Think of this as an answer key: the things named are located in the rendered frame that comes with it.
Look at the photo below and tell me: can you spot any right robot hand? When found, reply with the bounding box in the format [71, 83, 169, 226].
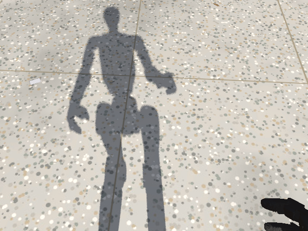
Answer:
[261, 197, 308, 231]

